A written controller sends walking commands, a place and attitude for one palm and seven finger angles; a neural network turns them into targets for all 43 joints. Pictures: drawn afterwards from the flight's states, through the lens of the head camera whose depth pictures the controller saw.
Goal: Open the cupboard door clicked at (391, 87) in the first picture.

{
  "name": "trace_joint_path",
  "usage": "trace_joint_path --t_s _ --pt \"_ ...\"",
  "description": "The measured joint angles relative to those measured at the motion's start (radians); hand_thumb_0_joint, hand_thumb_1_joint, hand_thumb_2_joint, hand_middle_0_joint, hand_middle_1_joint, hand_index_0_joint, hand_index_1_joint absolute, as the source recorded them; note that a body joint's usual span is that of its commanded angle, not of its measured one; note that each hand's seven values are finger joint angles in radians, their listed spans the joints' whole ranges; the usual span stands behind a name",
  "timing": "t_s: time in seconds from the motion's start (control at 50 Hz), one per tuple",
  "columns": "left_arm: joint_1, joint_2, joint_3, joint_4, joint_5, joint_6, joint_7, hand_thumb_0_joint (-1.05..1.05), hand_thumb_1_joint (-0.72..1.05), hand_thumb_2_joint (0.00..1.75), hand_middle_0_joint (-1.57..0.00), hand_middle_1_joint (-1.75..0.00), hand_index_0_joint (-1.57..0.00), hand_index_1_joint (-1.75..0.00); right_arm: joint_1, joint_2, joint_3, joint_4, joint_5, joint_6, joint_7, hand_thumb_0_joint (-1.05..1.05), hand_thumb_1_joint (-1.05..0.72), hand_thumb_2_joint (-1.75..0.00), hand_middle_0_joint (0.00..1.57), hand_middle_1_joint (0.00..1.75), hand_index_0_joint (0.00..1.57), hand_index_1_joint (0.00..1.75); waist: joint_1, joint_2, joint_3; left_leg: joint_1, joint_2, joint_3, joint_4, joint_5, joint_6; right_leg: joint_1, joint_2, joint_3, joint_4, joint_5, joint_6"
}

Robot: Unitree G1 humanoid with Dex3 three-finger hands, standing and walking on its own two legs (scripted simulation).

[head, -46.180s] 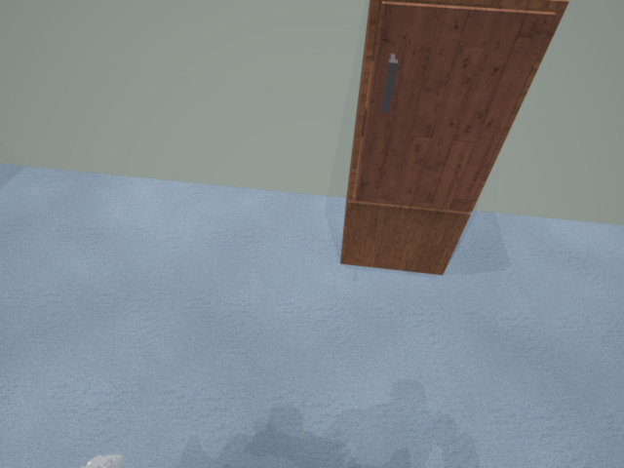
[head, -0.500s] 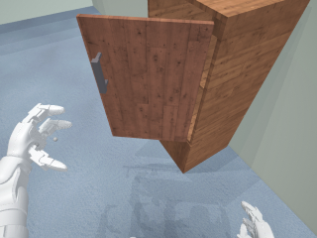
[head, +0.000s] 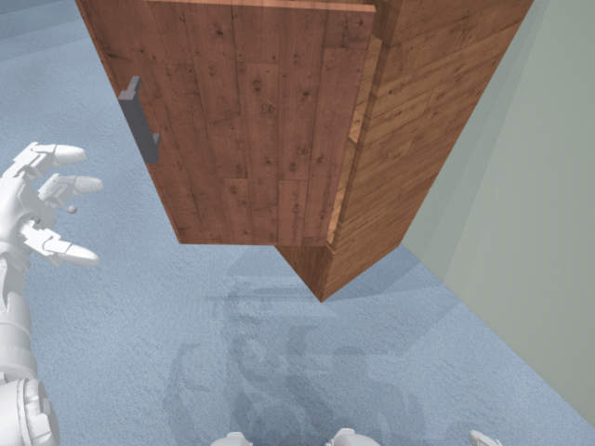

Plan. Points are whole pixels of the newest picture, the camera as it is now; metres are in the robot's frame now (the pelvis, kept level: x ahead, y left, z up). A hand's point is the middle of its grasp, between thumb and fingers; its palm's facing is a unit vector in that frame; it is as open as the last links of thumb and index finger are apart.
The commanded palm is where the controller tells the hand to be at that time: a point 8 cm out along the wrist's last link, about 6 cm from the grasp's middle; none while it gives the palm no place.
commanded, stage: move the hooked fingers beside the handle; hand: left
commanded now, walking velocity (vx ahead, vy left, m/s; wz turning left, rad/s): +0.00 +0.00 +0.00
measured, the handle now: (143, 121) +0.57 +0.25 +0.07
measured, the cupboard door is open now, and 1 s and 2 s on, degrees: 53 53 53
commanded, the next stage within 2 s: slide the fingers in behind the handle in 1.78 s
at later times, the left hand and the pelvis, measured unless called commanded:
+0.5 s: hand (83, 165) +0.46 +0.31 +0.09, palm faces -0.01 -1.00 +0.00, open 14.0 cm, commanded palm +0.45 +0.36 +0.08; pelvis +0.00 +0.02 -0.01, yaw -1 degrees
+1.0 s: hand (93, 128) +0.53 +0.31 +0.09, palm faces +0.00 -1.00 -0.01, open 14.0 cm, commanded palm +0.52 +0.36 +0.08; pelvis +0.01 +0.03 -0.02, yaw -2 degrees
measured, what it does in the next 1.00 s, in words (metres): stands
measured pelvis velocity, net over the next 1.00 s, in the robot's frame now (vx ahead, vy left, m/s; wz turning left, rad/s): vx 0.01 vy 0.03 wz -0.04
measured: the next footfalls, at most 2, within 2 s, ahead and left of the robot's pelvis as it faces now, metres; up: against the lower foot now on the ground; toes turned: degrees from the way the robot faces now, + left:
none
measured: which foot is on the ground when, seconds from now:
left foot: down 0.00-1.00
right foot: down 0.00-1.00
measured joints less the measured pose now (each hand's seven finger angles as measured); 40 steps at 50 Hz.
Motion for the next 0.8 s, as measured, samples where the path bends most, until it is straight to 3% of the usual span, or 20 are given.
trace_joint_path --t_s 0.4,0.8 --pt "-0.266 0.123 0.025 0.249 0.083 -0.032 -0.003 -0.01 -0.50 0.30 -0.30 -1.20 -0.30 -1.20 0.008 0.009 0.012 -0.014 -0.019 0.090 0.019 0.00 -0.90 -0.90 0.21 0.30 0.20 0.30 -0.058 -0.009 -0.013 -0.130 0.005 0.004 0.068 -0.025 0.016 -0.119 0.003 0.005 0.039 -0.005 0.016" --pt "-0.467 0.253 0.035 0.377 0.155 -0.002 0.006 -0.01 -0.50 0.30 -0.30 -1.20 -0.30 -1.20 0.056 0.004 0.027 -0.006 -0.038 0.174 0.027 0.00 -0.90 -0.90 0.21 0.30 0.20 0.30 -0.124 -0.004 -0.008 -0.240 0.012 -0.007 0.119 -0.045 0.028 -0.210 0.009 -0.005 0.052 -0.005 0.028"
